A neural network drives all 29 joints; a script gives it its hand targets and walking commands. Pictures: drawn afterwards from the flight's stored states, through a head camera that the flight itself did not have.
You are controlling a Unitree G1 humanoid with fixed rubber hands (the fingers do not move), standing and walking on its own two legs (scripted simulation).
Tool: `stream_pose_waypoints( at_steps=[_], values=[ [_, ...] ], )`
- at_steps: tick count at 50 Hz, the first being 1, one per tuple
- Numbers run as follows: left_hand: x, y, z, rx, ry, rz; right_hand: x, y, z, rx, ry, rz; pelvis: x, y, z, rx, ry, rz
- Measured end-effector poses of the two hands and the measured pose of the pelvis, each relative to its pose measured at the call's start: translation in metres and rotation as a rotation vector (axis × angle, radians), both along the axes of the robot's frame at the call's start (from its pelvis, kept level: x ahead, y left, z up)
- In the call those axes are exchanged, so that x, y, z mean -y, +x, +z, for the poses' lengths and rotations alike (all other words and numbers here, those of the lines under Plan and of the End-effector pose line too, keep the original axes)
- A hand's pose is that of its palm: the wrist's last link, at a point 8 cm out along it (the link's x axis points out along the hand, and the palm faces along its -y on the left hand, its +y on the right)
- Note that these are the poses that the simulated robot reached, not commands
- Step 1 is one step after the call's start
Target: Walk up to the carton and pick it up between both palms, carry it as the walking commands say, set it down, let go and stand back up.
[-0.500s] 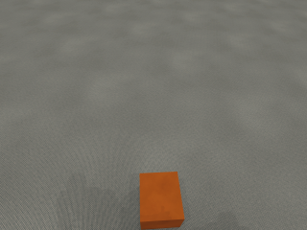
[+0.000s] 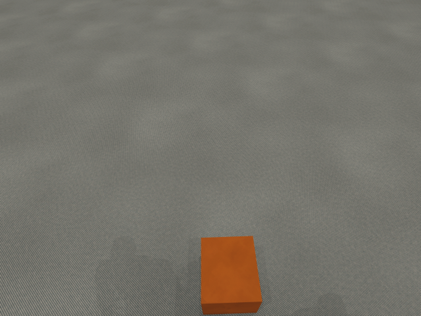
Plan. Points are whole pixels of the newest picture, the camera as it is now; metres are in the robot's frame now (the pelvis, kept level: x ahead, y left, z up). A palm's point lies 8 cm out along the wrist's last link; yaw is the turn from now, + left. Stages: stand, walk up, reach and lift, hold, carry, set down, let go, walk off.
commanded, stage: walk up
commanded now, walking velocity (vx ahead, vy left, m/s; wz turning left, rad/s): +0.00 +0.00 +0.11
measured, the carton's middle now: (228, 274) +0.42 -0.04 -0.68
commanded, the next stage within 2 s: stand in 0.56 s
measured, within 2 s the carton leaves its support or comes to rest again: neither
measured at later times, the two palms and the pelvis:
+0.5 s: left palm out of the picture -0.02 +0.23 -0.15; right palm out of the picture +0.03 -0.24 -0.14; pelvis -0.01 +0.00 +0.00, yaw +3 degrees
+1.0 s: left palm out of the picture +0.16 +0.22 -0.12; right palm out of the picture +0.14 -0.24 -0.13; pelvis -0.02 -0.01 -0.02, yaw -2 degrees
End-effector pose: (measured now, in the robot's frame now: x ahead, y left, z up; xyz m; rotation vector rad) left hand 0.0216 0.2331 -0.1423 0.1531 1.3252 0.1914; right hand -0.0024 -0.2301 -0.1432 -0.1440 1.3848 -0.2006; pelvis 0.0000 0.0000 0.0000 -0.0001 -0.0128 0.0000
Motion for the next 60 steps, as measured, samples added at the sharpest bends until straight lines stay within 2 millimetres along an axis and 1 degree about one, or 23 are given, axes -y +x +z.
stream_pose_waypoints(
  at_steps=[11,18,29,38,39,40,42,44,46,48,49,51,55,57,60],
  values=[
    [0.003,-0.026,-0.001,-0.022,0.002,0.038,0.001,0.020,0.000,0.049,0.003,0.050,0.004,-0.007,-0.001,-0.007,-0.004,0.027],
    [0.004,-0.038,-0.002,-0.033,0.004,0.056,0.005,0.026,0.000,0.064,-0.005,0.071,0.006,-0.011,-0.002,-0.011,-0.006,0.038],
    [-0.001,-0.042,-0.003,-0.029,0.008,0.067,0.008,0.032,0.002,0.075,-0.016,0.090,0.005,-0.012,-0.003,-0.017,-0.007,0.054],
    [0.003,-0.045,-0.002,-0.035,0.003,0.070,0.007,0.041,0.002,0.088,-0.009,0.109,0.006,-0.010,-0.003,-0.021,-0.007,0.057],
    [0.003,-0.037,-0.002,-0.017,-0.003,0.067,0.006,0.048,0.002,0.103,-0.007,0.105,0.006,-0.011,-0.005,-0.040,-0.008,0.050],
    [0.001,-0.020,-0.002,0.016,-0.003,0.055,0.007,0.062,0.002,0.134,-0.007,0.099,0.006,-0.014,-0.008,-0.058,-0.007,0.041],
    [-0.004,0.024,-0.001,0.079,0.002,0.012,0.008,0.095,0.003,0.185,0.005,0.102,0.006,-0.021,-0.016,-0.078,-0.008,0.024],
    [-0.007,0.070,0.003,0.117,0.004,-0.022,0.009,0.124,0.005,0.189,0.015,0.115,0.007,-0.025,-0.021,-0.089,-0.008,0.009],
    [-0.005,0.106,0.010,0.126,0.000,-0.041,0.011,0.141,0.009,0.164,0.016,0.114,0.007,-0.025,-0.023,-0.104,-0.004,-0.005],
    [0.001,0.127,0.016,0.115,-0.012,-0.052,0.012,0.147,0.013,0.135,0.022,0.099,0.007,-0.022,-0.022,-0.117,0.000,-0.018],
    [0.005,0.132,0.017,0.105,-0.020,-0.054,0.012,0.147,0.014,0.121,0.024,0.092,0.007,-0.019,-0.021,-0.123,0.003,-0.024],
    [0.014,0.134,0.018,0.086,-0.038,-0.053,0.012,0.144,0.016,0.102,0.025,0.090,0.007,-0.013,-0.019,-0.135,0.008,-0.034],
    [0.029,0.127,0.011,0.069,-0.063,-0.034,0.013,0.142,0.013,0.095,0.022,0.118,0.006,-0.005,-0.020,-0.176,0.015,-0.043],
    [0.032,0.124,0.006,0.078,-0.062,-0.026,0.013,0.145,0.008,0.108,0.021,0.133,0.006,-0.004,-0.023,-0.204,0.016,-0.041],
    [0.030,0.125,-0.002,0.112,-0.048,-0.016,0.012,0.155,-0.001,0.152,0.028,0.137,0.006,-0.006,-0.031,-0.246,0.015,-0.035]
  ],
)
